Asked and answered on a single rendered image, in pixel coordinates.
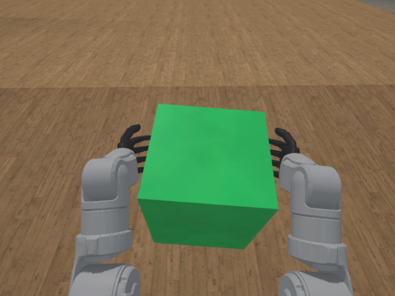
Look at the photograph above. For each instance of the right robot forearm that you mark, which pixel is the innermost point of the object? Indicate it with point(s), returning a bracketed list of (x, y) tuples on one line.
[(316, 209)]

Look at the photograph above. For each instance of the carton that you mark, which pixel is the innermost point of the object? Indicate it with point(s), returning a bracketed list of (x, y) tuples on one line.
[(208, 177)]

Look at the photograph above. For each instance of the right robot hand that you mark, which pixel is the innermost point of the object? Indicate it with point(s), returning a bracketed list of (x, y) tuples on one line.
[(286, 148)]

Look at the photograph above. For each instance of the left robot upper arm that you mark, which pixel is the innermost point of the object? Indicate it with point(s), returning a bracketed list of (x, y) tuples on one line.
[(115, 279)]

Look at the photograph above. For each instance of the left robot hand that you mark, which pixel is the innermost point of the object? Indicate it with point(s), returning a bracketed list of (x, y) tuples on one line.
[(127, 142)]

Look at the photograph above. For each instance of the left robot forearm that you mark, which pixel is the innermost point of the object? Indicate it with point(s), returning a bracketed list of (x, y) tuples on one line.
[(105, 197)]

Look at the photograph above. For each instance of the right robot upper arm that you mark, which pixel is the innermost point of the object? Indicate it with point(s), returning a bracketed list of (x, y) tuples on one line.
[(308, 283)]

